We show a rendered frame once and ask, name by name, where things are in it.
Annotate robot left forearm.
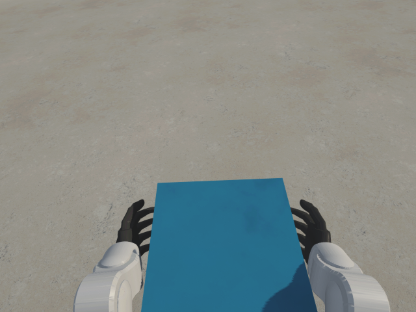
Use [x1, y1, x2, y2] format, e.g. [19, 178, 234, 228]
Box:
[73, 241, 143, 312]

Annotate carton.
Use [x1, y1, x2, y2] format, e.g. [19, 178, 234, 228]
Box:
[141, 178, 318, 312]

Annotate robot right hand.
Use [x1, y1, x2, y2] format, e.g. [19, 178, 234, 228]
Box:
[291, 200, 332, 264]

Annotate robot left hand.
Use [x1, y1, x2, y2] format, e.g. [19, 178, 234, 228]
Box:
[116, 200, 155, 256]

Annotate robot right forearm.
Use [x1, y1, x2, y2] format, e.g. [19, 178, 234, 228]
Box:
[307, 242, 390, 312]

